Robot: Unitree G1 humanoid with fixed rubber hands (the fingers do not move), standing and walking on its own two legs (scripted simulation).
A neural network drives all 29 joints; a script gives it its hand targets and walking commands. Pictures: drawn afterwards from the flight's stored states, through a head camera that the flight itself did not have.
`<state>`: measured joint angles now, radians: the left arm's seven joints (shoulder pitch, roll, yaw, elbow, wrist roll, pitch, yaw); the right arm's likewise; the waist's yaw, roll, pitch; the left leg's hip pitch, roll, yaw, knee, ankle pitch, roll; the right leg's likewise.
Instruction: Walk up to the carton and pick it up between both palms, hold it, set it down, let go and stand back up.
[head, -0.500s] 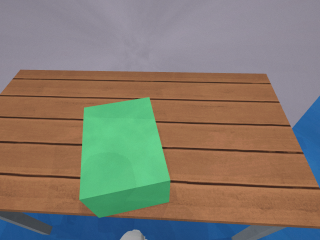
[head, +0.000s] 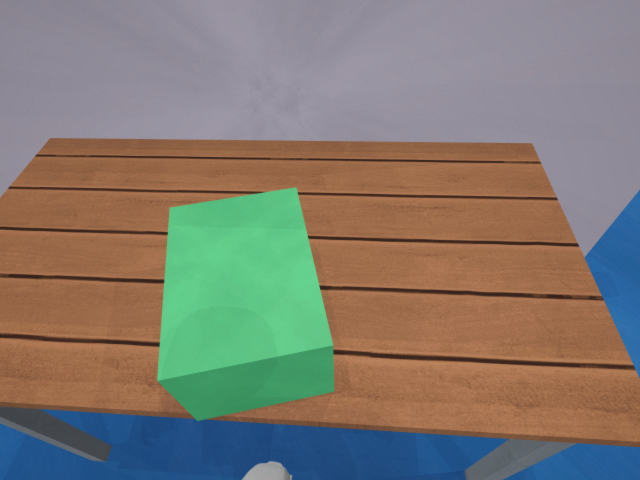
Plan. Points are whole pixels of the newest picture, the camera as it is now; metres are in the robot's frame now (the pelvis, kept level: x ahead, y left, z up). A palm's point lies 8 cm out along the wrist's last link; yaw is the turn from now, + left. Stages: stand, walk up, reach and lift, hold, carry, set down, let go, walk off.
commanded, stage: walk up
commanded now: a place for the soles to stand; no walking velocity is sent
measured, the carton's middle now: (249, 297) +0.36 +0.13 +0.00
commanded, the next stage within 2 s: none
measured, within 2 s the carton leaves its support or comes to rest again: neither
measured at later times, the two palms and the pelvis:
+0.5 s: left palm out of the picture +0.05 +0.36 -0.11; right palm out of the picture +0.10 -0.28 -0.10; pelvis +0.00 +0.04 +0.00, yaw +1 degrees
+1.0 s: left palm out of the picture +0.04 +0.34 -0.12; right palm out of the picture +0.08 -0.30 -0.10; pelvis -0.02 +0.02 +0.00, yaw +1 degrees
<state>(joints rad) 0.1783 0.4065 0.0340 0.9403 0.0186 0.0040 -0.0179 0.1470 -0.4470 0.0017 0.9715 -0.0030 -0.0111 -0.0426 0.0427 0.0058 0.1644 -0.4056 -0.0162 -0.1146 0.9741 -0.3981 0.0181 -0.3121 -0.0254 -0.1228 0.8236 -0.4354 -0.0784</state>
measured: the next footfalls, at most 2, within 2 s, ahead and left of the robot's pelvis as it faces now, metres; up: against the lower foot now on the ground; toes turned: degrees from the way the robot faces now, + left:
left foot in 0.10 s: +0.08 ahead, +0.18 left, +0.00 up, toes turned -5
left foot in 1.30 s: +0.04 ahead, +0.19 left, +0.00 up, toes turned -4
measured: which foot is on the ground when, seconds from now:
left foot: up 0.00-0.08, down 0.10-1.00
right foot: down 0.00-1.00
